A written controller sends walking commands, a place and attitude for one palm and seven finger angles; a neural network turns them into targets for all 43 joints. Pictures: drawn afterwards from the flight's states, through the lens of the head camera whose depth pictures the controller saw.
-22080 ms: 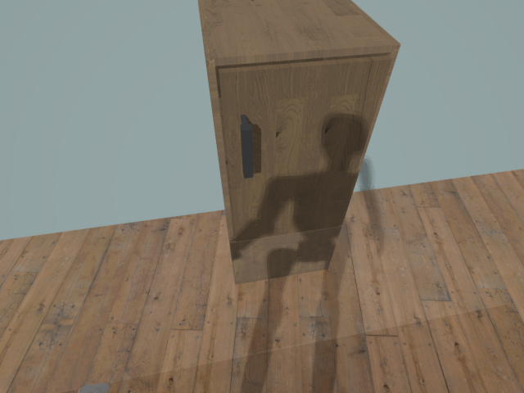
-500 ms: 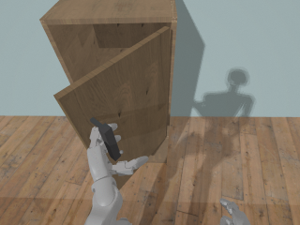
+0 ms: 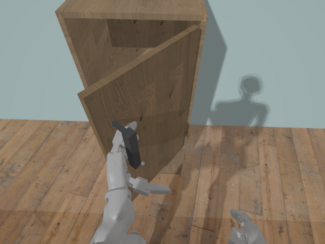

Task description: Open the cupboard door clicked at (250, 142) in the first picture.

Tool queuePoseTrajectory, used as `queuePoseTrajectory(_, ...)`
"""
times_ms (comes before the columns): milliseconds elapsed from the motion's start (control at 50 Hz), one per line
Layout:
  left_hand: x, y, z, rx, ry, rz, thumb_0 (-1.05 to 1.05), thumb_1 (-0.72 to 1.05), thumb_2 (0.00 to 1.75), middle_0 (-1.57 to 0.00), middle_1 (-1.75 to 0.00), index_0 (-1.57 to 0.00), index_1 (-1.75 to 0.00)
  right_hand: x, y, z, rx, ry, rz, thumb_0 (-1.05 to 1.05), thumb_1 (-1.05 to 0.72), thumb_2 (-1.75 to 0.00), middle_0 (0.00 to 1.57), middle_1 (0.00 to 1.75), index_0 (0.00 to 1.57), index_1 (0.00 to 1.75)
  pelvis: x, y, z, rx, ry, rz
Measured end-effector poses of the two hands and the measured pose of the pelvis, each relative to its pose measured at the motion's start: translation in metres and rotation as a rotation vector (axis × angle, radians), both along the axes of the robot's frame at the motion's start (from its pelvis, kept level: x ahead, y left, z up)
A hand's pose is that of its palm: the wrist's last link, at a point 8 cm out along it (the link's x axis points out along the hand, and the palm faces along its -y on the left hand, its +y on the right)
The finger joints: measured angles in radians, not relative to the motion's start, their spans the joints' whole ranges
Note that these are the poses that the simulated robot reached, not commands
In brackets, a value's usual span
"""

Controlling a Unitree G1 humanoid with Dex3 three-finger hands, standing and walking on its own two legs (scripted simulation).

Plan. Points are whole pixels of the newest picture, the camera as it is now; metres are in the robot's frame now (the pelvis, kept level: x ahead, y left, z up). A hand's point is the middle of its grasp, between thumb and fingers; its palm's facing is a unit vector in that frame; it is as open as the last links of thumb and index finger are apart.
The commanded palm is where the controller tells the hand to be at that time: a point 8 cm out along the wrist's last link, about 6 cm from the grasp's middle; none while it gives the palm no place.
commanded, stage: slide the hand sideways off the handle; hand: left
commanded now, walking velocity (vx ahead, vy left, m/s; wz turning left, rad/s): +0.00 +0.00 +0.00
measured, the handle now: (126, 145) +0.34 +0.11 +0.07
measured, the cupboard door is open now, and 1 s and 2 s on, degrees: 52 54 54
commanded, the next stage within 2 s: draw the hand back to the body in 1.12 s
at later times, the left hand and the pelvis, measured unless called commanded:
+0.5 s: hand (133, 184) +0.24 +0.08 +0.06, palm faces -0.07 -1.00 +0.01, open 16.3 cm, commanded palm +0.22 +0.14 +0.06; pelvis -0.01 +0.02 +0.00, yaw -1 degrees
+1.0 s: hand (110, 207) +0.19 +0.12 +0.06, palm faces +0.00 -1.00 -0.02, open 16.3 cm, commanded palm +0.17 +0.18 +0.06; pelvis +0.00 -0.01 -0.01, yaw +0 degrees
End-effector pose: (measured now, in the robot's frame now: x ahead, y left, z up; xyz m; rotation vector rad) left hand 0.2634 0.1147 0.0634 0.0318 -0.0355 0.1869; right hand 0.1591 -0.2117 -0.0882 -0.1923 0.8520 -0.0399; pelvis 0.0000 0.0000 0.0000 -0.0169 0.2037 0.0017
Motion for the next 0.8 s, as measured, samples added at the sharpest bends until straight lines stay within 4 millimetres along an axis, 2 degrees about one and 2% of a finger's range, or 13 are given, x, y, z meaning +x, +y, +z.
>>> queuePoseTrajectory(60, -0.004, 0.006, 0.0, 0.045, -0.012, -0.236, -0.02, -0.5, 0.3, -0.27, -0.46, -0.26, -0.43, -0.005, 0.001, 0.001, 0.004, -0.013, -0.016, 0.01, -0.91, -0.9, 0.2, 0.3, 0.2, 0.3, -0.003, 0.004, -0.001, -0.007, -0.008, 0.004)
queuePoseTrajectory(120, -0.006, 0.007, -0.001, -0.002, 0.01, -0.339, -0.02, -0.5, 0.3, -0.23, -0.4, -0.21, -0.38, -0.01, 0.001, 0.002, 0.005, -0.033, -0.037, 0.02, -0.91, -0.9, 0.2, 0.3, 0.2, 0.3, -0.005, 0.01, 0.0, -0.013, -0.02, 0.001)
queuePoseTrajectory(220, -0.009, 0.006, -0.002, -0.082, 0.023, -0.286, -0.02, -0.51, 0.3, -0.18, -0.34, -0.18, -0.33, -0.018, 0.002, 0.006, 0.002, -0.046, -0.046, 0.02, -0.91, -0.9, 0.2, 0.3, 0.2, 0.3, -0.007, 0.016, 0.0, -0.009, -0.019, -0.014)
queuePoseTrajectory(360, -0.023, 0.004, -0.001, -0.046, -0.011, -0.275, -0.02, -0.5, 0.3, -0.15, -0.31, -0.16, -0.31, -0.019, 0.006, 0.007, 0.007, -0.057, -0.036, 0.02, -0.91, -0.9, 0.2, 0.3, 0.2, 0.3, -0.009, 0.018, -0.005, -0.007, -0.011, -0.022)
queuePoseTrajectory(580, -0.045, 0.027, -0.001, -0.043, 0.018, -0.241, -0.02, -0.5, 0.3, -0.16, -0.31, -0.17, -0.31, -0.003, 0.009, 0.011, 0.019, -0.106, -0.021, 0.02, -0.91, -0.9, 0.2, 0.3, 0.2, 0.3, -0.006, 0.013, -0.005, -0.009, -0.012, -0.018)
queuePoseTrajectory(800, -0.066, 0.041, -0.002, -0.032, 0.038, -0.227, -0.02, -0.5, 0.3, -0.17, -0.31, -0.17, -0.31, 0.01, -0.005, 0.013, 0.003, -0.144, -0.02, 0.02, -0.91, -0.9, 0.2, 0.3, 0.2, 0.3, 0.0, 0.002, -0.009, -0.006, 0.003, -0.012)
